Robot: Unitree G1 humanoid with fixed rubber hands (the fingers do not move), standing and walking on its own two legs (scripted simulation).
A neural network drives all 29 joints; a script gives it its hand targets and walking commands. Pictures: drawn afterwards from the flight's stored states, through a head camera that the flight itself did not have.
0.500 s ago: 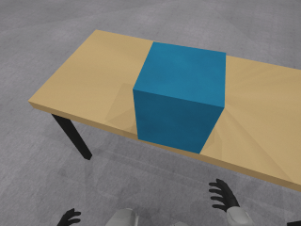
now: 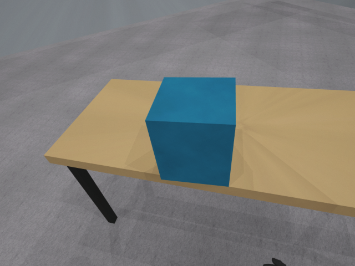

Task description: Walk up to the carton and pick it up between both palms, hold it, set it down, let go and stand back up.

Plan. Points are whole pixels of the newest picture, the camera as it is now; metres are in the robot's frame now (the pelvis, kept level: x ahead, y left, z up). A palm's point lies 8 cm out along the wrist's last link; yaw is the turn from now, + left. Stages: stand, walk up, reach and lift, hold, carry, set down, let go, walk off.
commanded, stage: walk up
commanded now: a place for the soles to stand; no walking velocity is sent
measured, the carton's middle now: (196, 131) +0.50 -0.04 +0.02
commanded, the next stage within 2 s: none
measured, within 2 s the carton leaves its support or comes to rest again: neither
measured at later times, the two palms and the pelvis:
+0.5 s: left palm out of the picture +0.15 +0.29 -0.09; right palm out of the picture +0.12 -0.15 -0.10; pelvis -0.01 +0.07 +0.00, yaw -9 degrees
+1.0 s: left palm out of the picture +0.14 +0.25 -0.08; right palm out of the picture +0.04 -0.16 -0.10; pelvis -0.02 +0.07 +0.02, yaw -13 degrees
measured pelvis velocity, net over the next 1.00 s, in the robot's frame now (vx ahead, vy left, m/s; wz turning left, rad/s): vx -0.02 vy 0.07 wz -0.22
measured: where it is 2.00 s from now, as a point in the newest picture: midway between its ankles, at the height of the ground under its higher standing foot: outside the picture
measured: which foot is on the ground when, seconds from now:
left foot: up 0.00-0.34, down 0.36-1.00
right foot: down 0.00-0.38, up 0.40-0.64, down 0.66-1.00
